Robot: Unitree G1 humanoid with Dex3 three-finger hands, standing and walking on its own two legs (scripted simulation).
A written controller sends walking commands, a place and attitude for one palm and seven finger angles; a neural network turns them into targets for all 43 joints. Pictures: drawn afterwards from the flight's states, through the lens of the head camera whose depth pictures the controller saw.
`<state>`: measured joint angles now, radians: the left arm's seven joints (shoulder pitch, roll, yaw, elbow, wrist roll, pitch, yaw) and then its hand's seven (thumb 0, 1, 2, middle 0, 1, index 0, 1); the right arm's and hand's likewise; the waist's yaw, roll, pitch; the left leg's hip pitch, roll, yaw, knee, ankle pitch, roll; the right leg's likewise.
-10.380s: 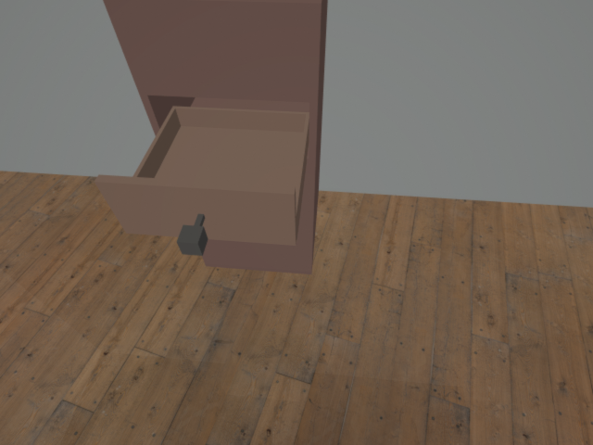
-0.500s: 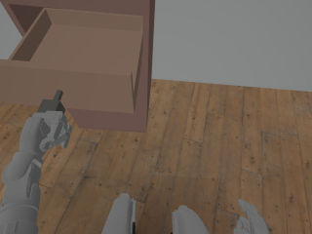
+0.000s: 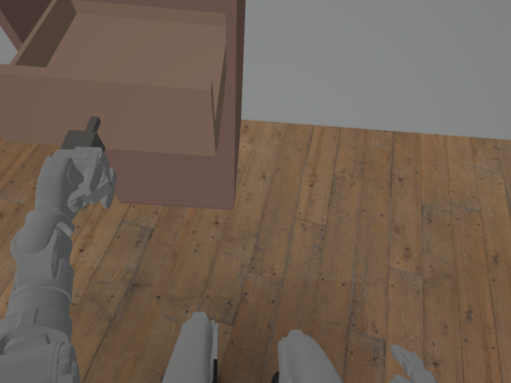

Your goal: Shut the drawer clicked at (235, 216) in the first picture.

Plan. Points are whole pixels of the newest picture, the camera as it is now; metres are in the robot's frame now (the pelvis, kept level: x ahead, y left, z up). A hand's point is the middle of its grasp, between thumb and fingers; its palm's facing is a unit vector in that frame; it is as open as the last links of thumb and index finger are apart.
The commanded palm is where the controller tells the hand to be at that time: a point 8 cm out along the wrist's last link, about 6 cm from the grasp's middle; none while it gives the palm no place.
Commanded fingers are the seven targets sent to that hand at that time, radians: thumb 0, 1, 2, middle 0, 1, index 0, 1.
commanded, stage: push the drawer shut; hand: left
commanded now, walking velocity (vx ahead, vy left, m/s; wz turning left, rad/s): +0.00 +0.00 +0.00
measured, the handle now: (87, 139) +0.47 +0.29 +0.05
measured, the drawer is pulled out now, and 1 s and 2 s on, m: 0.19 0.06 0.00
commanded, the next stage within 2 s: pull the fist back off the drawer in 1.72 s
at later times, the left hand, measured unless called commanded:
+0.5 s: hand (118, 150) +0.46 +0.24 +0.04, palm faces -0.03 -1.00 -0.04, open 3.5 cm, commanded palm +0.45 +0.28 +0.05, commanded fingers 0.00 0.90 0.90 -1.40 -1.60 -1.40 -1.60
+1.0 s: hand (128, 120) +0.52 +0.23 +0.05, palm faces -0.03 -1.00 -0.04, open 3.5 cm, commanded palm +0.53 +0.27 +0.05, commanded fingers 0.00 0.90 0.90 -1.40 -1.60 -1.40 -1.60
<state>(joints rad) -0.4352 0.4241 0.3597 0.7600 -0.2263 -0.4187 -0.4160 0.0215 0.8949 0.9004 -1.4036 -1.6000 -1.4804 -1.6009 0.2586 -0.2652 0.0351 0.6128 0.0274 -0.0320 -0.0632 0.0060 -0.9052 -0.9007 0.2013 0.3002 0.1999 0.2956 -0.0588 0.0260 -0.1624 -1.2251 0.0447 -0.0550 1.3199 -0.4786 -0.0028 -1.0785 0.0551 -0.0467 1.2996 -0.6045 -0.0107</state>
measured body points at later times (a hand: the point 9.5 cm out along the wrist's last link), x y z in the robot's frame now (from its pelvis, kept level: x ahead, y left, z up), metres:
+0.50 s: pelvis +0.00 +0.00 -0.01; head +0.13 +0.03 +0.42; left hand +0.45 +0.29 +0.05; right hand +0.06 -0.27 -0.12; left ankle +0.07 +0.12 -0.61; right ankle +0.01 -0.12 -0.61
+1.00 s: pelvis -0.01 +0.01 -0.02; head +0.15 +0.04 +0.39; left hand +0.51 +0.29 +0.05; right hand +0.02 -0.27 -0.13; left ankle +0.07 +0.12 -0.61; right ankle +0.01 -0.12 -0.61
